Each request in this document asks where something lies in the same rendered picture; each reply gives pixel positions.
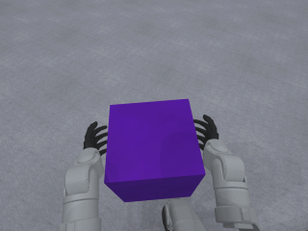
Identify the robot right hand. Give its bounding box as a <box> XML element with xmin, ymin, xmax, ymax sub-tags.
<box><xmin>193</xmin><ymin>115</ymin><xmax>219</xmax><ymax>150</ymax></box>

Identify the carton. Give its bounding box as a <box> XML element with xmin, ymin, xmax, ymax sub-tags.
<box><xmin>104</xmin><ymin>98</ymin><xmax>206</xmax><ymax>202</ymax></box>

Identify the robot right shin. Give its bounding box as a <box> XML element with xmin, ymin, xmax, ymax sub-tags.
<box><xmin>167</xmin><ymin>197</ymin><xmax>180</xmax><ymax>230</ymax></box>

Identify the robot right forearm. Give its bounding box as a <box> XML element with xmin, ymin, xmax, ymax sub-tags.
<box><xmin>202</xmin><ymin>139</ymin><xmax>262</xmax><ymax>231</ymax></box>

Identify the robot left hand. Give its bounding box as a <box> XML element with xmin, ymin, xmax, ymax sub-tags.
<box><xmin>83</xmin><ymin>121</ymin><xmax>108</xmax><ymax>156</ymax></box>

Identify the robot left forearm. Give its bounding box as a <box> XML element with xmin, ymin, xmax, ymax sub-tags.
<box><xmin>58</xmin><ymin>147</ymin><xmax>105</xmax><ymax>231</ymax></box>

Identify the robot right thigh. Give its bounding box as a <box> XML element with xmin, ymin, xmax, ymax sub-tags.
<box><xmin>165</xmin><ymin>199</ymin><xmax>206</xmax><ymax>231</ymax></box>

